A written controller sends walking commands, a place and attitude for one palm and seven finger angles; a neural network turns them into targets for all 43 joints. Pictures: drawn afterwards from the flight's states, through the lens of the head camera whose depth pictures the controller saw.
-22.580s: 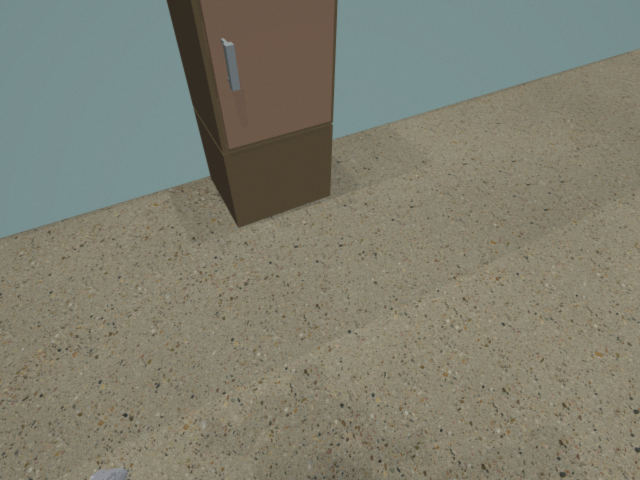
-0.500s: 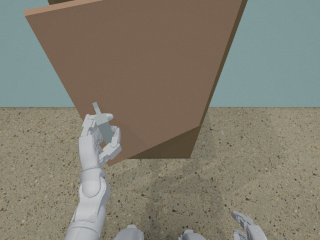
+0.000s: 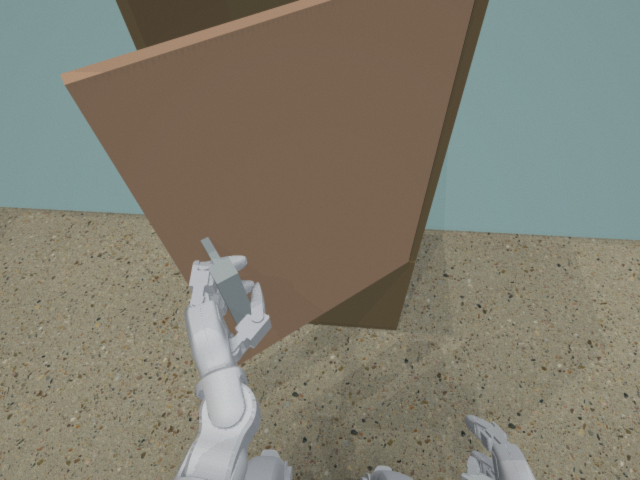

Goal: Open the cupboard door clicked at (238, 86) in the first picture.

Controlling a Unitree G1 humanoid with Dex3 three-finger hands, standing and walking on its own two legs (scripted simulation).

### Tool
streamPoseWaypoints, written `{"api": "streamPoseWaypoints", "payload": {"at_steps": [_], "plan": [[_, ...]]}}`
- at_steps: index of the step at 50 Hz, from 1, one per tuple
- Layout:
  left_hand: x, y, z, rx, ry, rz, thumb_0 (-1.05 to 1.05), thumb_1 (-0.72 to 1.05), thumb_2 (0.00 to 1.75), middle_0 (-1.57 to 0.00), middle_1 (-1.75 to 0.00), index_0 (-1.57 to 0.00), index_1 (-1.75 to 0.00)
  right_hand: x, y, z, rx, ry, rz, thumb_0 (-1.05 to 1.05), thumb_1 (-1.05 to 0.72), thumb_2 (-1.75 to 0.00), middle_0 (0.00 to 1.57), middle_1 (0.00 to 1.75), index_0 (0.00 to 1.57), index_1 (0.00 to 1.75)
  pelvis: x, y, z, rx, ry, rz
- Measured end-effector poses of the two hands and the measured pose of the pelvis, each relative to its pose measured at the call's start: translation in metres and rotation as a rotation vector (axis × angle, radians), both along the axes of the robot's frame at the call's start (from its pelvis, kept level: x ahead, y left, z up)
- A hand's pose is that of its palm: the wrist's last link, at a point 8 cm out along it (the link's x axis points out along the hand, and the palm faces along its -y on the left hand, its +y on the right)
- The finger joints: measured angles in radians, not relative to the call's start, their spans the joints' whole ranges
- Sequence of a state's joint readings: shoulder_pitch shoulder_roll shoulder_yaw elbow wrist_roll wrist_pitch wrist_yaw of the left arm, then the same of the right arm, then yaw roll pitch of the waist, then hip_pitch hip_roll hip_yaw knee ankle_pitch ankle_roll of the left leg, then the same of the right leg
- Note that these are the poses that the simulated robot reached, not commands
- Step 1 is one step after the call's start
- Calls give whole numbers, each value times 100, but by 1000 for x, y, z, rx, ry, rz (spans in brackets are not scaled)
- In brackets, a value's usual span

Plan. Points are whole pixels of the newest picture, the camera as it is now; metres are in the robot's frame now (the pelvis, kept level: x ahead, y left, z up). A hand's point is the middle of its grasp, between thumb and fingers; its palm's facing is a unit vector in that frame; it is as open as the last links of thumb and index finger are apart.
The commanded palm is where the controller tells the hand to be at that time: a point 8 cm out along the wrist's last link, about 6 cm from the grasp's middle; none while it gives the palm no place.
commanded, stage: open thumb and fingers to let go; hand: left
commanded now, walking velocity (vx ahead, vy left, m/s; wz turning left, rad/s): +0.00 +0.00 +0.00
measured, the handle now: (228, 285) +0.35 +0.14 +0.04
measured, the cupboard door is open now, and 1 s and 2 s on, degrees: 38 40 40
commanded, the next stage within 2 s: slide the hand sideways off the handle in 0.68 s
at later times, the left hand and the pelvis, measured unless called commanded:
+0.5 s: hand (253, 310) +0.32 +0.10 +0.04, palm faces +0.34 -0.94 -0.01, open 14.0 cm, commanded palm +0.28 +0.14 +0.04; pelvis -0.01 +0.01 +0.00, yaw -1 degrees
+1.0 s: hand (243, 341) +0.28 +0.11 +0.04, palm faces -0.19 -0.98 -0.03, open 16.1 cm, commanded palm +0.27 +0.15 +0.04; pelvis -0.01 +0.05 +0.00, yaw -2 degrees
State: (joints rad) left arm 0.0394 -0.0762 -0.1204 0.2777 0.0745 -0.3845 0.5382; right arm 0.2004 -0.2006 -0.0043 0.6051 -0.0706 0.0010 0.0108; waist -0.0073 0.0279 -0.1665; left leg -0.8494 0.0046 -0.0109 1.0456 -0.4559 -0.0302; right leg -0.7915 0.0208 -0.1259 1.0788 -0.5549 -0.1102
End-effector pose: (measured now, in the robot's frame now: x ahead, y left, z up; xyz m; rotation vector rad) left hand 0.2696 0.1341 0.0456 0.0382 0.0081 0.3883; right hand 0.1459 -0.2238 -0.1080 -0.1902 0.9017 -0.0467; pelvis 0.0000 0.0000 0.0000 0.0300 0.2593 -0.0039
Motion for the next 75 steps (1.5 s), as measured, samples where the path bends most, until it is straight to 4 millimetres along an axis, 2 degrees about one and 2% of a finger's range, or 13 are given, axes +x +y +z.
{"api": "streamPoseWaypoints", "payload": {"at_steps": [5,11,18,25,29,41,46,50,53,61,75], "plan": [[4,3,-3,-4,21,-26,0,49,73,-35,-130,-33,-131,-17,-16,-5,-12,40,-38,1,-90,-90,20,29,20,30,-3,-5,1,7,-1,-2],[2,4,-1,-29,14,-22,0,19,60,-35,-127,-33,-127,-27,-21,-4,-13,45,-57,1,-91,-90,20,29,20,30,-4,-4,3,10,-2,-9],[5,7,-4,-29,2,-32,0,-22,42,-32,-122,-31,-122,-22,-13,-2,-13,23,-54,1,-90,-90,20,29,20,30,-6,2,1,3,1,-12],[8,7,-5,-35,-2,-42,-1,-42,33,-28,-105,-28,-105,-10,7,1,0,-8,-30,1,-90,-90,20,29,20,30,-6,14,0,-8,6,-14],[11,6,-6,-33,-6,-48,-1,-47,32,-26,-90,-26,-91,-5,19,2,4,-19,-16,1,-90,-90,20,29,20,30,-6,21,-1,-17,8,-15],[8,13,-5,-19,-5,-98,-2,-50,30,-39,-64,-37,-67,-2,45,5,8,-31,10,1,-90,-90,20,30,21,30,-9,39,-3,-39,3,-14],[1,26,-6,59,-13,-417,-2,-49,30,-30,-49,-24,-51,-9,47,7,3,-39,-13,1,-90,-90,21,30,21,30,-12,46,-5,-47,-7,-10],[-4,28,-5,-7,8,-574,-2,-50,30,-23,-40,-17,-41,-16,47,11,-4,-55,-46,1,-90,-90,20,30,21,30,-14,54,-3,-57,-26,-12],[-5,26,-5,-58,14,-561,-2,-50,30,-19,-36,-16,-36,-20,48,15,-11,-67,-56,1,-90,-90,20,30,21,30,-15,59,-2,-56,-25,-20],[-19,26,-5,-48,-11,-524,-2,-50,30,-14,-31,-17,-32,-17,55,20,-6,-95,-50,1,-90,-90,20,30,20,30,-14,65,-7,-52,-18,-39],[-45,56,-2,-28,14,-483,-2,-50,30,-15,-30,-15,-30,5,63,21,12,-140,-22,1,-90,-90,20,30,21,30,-8,60,-10,-58,-12,-30]]}}
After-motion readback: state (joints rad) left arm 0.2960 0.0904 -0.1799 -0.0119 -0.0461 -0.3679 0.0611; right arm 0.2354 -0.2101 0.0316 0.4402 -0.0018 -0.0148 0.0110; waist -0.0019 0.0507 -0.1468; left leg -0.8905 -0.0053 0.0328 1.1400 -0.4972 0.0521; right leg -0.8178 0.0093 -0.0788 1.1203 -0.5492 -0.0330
